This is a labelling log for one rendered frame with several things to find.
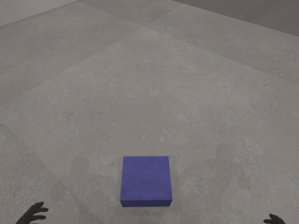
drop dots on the carton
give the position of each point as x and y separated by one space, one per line
146 181

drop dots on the robot left hand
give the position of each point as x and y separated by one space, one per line
28 216

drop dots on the robot right hand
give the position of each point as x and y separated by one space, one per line
275 220

